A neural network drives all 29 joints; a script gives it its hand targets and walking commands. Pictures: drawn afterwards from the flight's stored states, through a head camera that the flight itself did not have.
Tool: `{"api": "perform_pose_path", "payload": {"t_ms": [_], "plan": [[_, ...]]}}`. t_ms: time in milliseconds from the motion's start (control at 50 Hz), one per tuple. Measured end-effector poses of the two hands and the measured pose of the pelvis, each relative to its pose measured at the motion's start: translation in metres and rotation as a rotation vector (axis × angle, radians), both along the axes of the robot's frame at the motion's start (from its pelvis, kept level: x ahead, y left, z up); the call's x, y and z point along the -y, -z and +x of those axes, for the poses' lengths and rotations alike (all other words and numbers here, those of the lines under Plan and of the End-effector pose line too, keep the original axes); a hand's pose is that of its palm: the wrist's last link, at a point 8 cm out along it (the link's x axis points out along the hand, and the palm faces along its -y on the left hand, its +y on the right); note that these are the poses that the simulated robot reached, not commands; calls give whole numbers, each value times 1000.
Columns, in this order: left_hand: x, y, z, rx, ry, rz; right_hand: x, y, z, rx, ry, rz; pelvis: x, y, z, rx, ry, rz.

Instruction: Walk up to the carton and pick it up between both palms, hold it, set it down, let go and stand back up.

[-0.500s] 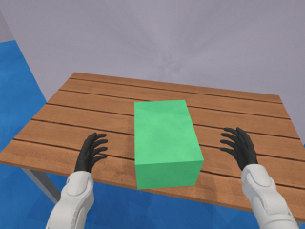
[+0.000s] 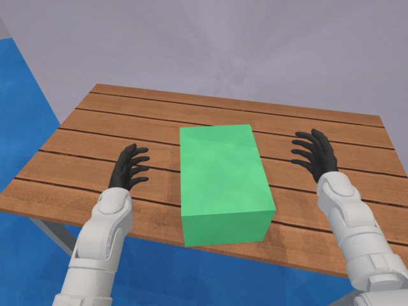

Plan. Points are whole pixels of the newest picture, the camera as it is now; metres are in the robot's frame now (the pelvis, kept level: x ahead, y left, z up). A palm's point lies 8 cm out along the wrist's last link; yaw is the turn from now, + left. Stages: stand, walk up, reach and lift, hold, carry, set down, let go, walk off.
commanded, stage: reach and lift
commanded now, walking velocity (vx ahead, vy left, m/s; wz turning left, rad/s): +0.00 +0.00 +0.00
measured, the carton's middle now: (219, 182) +0.43 -0.01 -0.03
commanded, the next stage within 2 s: none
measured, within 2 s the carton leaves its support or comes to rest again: neither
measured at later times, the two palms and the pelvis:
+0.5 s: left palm (125, 158) +0.39 +0.19 +0.10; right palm (313, 143) +0.43 -0.19 +0.11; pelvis +0.00 +0.01 +0.00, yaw +0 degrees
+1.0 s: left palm (134, 193) +0.38 +0.19 -0.01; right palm (286, 182) +0.41 -0.16 +0.00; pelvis -0.02 +0.03 -0.02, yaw -2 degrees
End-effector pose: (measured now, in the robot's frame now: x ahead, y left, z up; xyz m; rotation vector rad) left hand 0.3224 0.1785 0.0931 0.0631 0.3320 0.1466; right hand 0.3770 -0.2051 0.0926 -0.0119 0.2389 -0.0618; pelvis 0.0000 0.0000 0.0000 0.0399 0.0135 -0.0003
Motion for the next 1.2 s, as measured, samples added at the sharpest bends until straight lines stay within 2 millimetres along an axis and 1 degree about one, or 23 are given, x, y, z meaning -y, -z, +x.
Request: {"api": "perform_pose_path", "payload": {"t_ms": [220, 380, 460, 520, 620, 760, 880, 940, 1040, 1200], "plan": [[-2, -4, 32, 19, 3, 0, -3, -10, 30, -19, 7, -17, -5, 1, -1, -89, -1, -7], [-5, -12, 60, 47, -14, 0, -8, -24, 51, -12, 10, -16, -8, 2, 0, -145, 0, -14], [-8, -6, 66, 40, -24, -5, -10, -23, 55, -19, 10, -10, -10, 2, 0, -149, 0, -16], [-10, 1, 65, 41, -28, -6, -10, -14, 53, -32, 16, -5, -11, 2, -1, -152, 0, -17], [-9, 24, 62, 35, -28, -16, -16, 5, 48, -42, 17, 12, -12, 3, -5, -179, 4, -24], [-3, 58, 56, 42, -28, -42, -30, 38, 37, -73, -2, 2, -17, 7, -11, -265, 14, -40], [-7, 87, 52, 28, -42, -31, -37, 71, 29, -119, -7, -15, -24, 13, -15, -353, 19, -49], [-9, 99, 53, 23, -43, -28, -40, 82, 29, -122, -6, -18, -27, 17, -16, -393, 22, -53], [-10, 111, 57, 35, -43, -38, -44, 93, 32, -105, -17, -39, -32, 21, -16, -444, 25, -59], [1, 119, 60, 24, -26, -51, -50, 95, 38, -71, -32, -50, -36, 22, -12, -461, 26, -64]]}}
